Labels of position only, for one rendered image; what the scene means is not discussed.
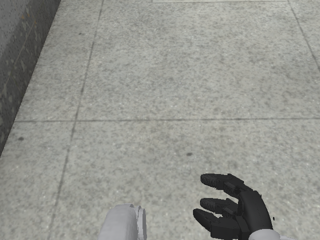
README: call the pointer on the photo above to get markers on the left robot thigh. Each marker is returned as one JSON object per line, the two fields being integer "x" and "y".
{"x": 124, "y": 222}

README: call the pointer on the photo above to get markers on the robot right hand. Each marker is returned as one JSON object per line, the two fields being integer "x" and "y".
{"x": 240, "y": 220}

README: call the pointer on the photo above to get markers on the right robot forearm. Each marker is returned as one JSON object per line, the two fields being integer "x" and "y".
{"x": 265, "y": 234}

